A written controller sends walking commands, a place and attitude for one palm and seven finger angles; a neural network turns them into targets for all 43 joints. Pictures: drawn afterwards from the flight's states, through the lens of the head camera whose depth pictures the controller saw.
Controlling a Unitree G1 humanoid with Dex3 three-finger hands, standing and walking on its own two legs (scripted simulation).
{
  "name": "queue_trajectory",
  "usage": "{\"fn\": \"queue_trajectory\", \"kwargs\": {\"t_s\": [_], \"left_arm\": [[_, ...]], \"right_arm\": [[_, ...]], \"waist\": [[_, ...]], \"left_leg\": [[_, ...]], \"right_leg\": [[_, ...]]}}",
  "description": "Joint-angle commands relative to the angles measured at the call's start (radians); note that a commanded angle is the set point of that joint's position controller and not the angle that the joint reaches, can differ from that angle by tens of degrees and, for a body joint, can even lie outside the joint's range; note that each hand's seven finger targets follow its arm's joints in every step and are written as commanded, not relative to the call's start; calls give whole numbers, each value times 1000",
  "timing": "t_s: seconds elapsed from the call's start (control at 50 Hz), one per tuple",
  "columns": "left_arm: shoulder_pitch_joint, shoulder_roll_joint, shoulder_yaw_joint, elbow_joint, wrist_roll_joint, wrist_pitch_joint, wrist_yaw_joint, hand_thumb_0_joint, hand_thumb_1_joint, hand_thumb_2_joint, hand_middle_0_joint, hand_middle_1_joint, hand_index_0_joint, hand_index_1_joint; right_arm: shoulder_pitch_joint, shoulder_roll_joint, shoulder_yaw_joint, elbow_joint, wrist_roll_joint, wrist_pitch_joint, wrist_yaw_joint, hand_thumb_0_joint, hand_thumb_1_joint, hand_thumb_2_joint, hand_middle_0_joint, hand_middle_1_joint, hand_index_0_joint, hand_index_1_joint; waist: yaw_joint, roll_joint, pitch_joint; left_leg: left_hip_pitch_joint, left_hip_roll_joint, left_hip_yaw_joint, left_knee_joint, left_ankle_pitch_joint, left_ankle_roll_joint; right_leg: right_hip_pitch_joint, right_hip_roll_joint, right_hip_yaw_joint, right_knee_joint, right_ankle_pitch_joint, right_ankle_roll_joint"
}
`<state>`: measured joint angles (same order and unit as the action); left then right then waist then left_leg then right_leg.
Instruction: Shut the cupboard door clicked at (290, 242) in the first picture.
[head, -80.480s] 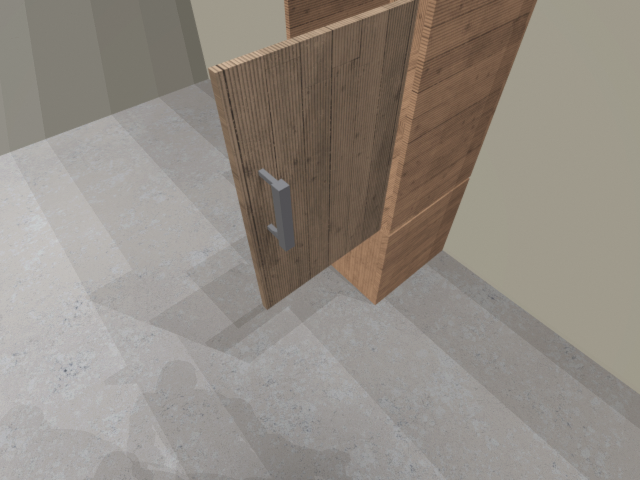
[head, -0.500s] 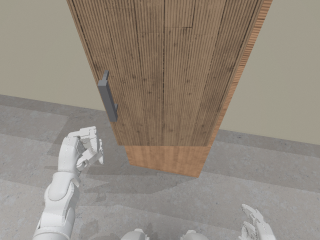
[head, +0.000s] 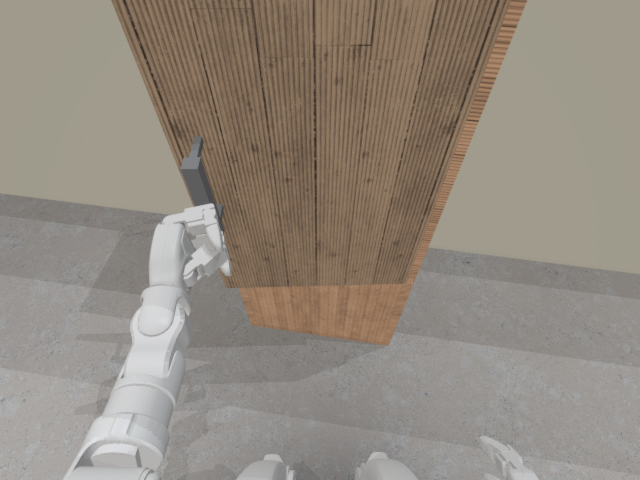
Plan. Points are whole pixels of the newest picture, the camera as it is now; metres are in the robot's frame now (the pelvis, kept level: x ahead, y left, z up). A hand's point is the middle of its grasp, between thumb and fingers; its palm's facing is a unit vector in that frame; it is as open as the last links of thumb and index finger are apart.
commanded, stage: bring the fist close to the handle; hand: left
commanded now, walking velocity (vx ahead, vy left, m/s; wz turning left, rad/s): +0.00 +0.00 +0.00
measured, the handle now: (207, 192) +0.49 +0.17 +0.06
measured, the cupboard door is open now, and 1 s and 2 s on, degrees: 11 5 0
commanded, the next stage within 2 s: push the door shut along its arc in 0.28 s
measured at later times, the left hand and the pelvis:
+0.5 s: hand (226, 253) +0.38 +0.13 +0.06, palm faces +0.02 -1.00 -0.03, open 3.1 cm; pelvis -0.01 -0.01 +0.00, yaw +0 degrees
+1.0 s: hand (225, 210) +0.45 +0.14 +0.07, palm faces -0.11 -0.99 -0.02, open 3.2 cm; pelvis -0.01 +0.00 -0.01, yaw +0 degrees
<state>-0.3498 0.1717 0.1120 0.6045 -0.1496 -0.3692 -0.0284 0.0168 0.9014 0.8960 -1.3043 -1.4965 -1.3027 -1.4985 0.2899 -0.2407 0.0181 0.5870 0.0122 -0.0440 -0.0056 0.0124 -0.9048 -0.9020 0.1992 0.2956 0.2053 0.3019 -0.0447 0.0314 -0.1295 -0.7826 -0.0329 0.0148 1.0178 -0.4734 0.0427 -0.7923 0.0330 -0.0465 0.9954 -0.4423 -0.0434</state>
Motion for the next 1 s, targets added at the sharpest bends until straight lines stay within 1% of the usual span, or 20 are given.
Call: {"fn": "queue_trajectory", "kwargs": {"t_s": [0.0,0.1,0.16,0.22,0.26,0.3,0.32,0.38,0.4,0.42,0.46,0.5,0.54,0.7,0.74,0.8,0.88,0.9,0.94,0.98], "left_arm": [[-282,136,63,-192,-7,-82,0,0,900,900,-1300,-1500,-1300,-1500],[-298,115,36,-232,-1,-106,8,0,900,900,-1300,-1500,-1300,-1500],[-313,102,29,-203,0,-112,13,0,900,900,-1300,-1500,-1300,-1500],[-318,122,43,-200,5,-118,15,0,900,900,-1300,-1500,-1300,-1500],[-344,124,46,-184,2,-120,14,0,900,900,-1300,-1500,-1300,-1500],[-342,137,52,-187,2,-124,11,0,900,900,-1300,-1500,-1300,-1500],[-349,124,45,-186,1,-125,9,0,900,900,-1300,-1500,-1300,-1500],[-325,97,16,-170,1,-122,-4,0,900,900,-1300,-1500,-1300,-1500],[-365,121,28,-162,-1,-121,-9,0,900,900,-1300,-1500,-1300,-1500],[-375,152,58,-134,0,-119,-14,0,900,900,-1300,-1500,-1300,-1500],[-467,158,46,-108,3,-120,-30,0,900,900,-1300,-1500,-1300,-1500],[-552,183,54,-87,3,-127,-43,0,900,900,-1300,-1500,-1300,-1500],[-566,194,72,-27,-5,-128,-58,0,900,900,-1300,-1500,-1300,-1500],[-610,268,133,137,-18,-118,-149,0,900,900,-1300,-1500,-1300,-1500],[-691,281,134,156,-22,-118,-169,0,900,900,-1300,-1500,-1300,-1500],[-740,335,173,196,-28,-118,-194,0,900,900,-1300,-1500,-1300,-1500],[-784,304,138,243,-27,-112,-226,0,900,900,-1300,-1500,-1300,-1500],[-813,321,144,247,-24,-115,-229,0,900,900,-1300,-1500,-1300,-1500],[-893,270,86,263,-15,-113,-237,0,900,900,-1300,-1500,-1300,-1500],[-904,319,121,299,-10,-112,-236,0,900,900,-1300,-1500,-1300,-1500]], "right_arm": [[14,-136,-57,-125,2,-29,-7,0,-900,-900,200,300,200,300],[14,-132,-58,-126,2,-26,-5,0,-900,-900,200,300,200,300],[12,-131,-60,-115,-2,-24,-5,0,-900,-900,200,300,200,300],[3,-130,-58,-117,0,-24,-8,0,-900,-900,200,300,200,300],[-1,-130,-56,-113,1,-23,-11,0,-900,-900,200,300,200,300],[2,-133,-57,-116,1,-23,-13,0,-900,-900,200,300,200,300],[-1,-128,-56,-112,0,-25,-13,0,-900,-900,200,300,200,300],[3,-130,-57,-115,1,-25,-8,0,-900,-900,200,300,200,300],[12,-134,-58,-110,3,-26,-11,0,-900,-900,200,300,200,300],[12,-135,-57,-101,2,-23,-14,0,-900,-900,200,300,200,300],[7,-134,-52,-95,4,-20,-19,0,-900,-900,200,300,200,300],[10,-136,-51,-89,7,-22,-24,0,-900,-900,200,300,200,300],[17,-137,-49,-83,5,-22,-25,0,-900,-900,200,300,200,300],[82,-150,-54,-75,8,-13,-16,0,-900,-900,200,300,200,300],[92,-151,-55,-62,11,-6,-17,0,-900,-900,200,300,200,300],[111,-160,-56,-62,11,-2,-22,0,-900,-900,200,300,200,300],[129,-162,-59,-51,15,2,-17,0,-900,-900,200,300,200,300],[138,-168,-59,-51,14,1,-18,0,-900,-900,200,300,200,300],[146,-169,-61,-34,13,1,-15,0,-900,-900,200,300,200,300],[164,-183,-63,-26,10,1,-13,0,-900,-900,200,300,200,300]], "waist": [[4,-51,-325],[-4,-16,-313],[-15,-72,-299],[-6,-25,-300],[-13,-47,-284],[-12,-47,-305],[-8,-13,-315],[-13,-35,-311],[-27,-47,-305],[-22,-68,-302],[-45,-66,-271],[-54,-10,-270],[-49,-45,-306],[-39,-13,-382],[-66,-48,-359],[-70,-56,-357],[-83,-18,-371],[-90,4,-368],[-121,22,-376],[-120,7,-378]], "left_leg": [[131,18,-47,-156,257,-21],[161,21,-48,-163,265,-22],[133,20,-41,-162,219,-16],[134,16,-38,-167,188,-16],[117,15,-38,-167,163,-14],[124,16,-39,-164,178,-12],[132,14,-36,-162,197,-15],[138,16,-38,-160,212,-16],[134,17,-41,-155,215,-12],[110,16,-39,-152,198,-12],[83,14,-35,-149,147,-9],[92,12,-42,-145,129,-9],[89,12,-45,-138,147,-10],[56,8,-40,-105,239,-11],[29,13,-39,-96,218,-6],[-8,9,-38,-85,200,-1],[22,14,-49,-86,199,-5],[36,14,-57,-83,204,-4],[72,21,-70,-77,199,-7],[65,24,-78,-75,183,-6]], "right_leg": [[233,-10,43,-136,284,16],[216,-9,36,-137,282,13],[216,-13,47,-153,252,22],[211,-14,52,-158,217,20],[209,-15,55,-165,192,22],[218,-14,57,-162,207,21],[223,-17,59,-156,234,19],[219,-14,51,-151,252,19],[217,-14,53,-153,259,21],[222,-17,62,-157,248,25],[201,-22,74,-169,197,29],[175,-20,76,-167,170,24],[191,-20,76,-156,193,24],[228,-16,82,-114,312,18],[210,-20,91,-122,299,26],[217,-20,102,-122,276,24],[164,-14,85,-113,256,19],[134,-11,76,-105,248,15],[66,-9,64,-98,221,18],[53,-6,63,-100,192,15]]}}
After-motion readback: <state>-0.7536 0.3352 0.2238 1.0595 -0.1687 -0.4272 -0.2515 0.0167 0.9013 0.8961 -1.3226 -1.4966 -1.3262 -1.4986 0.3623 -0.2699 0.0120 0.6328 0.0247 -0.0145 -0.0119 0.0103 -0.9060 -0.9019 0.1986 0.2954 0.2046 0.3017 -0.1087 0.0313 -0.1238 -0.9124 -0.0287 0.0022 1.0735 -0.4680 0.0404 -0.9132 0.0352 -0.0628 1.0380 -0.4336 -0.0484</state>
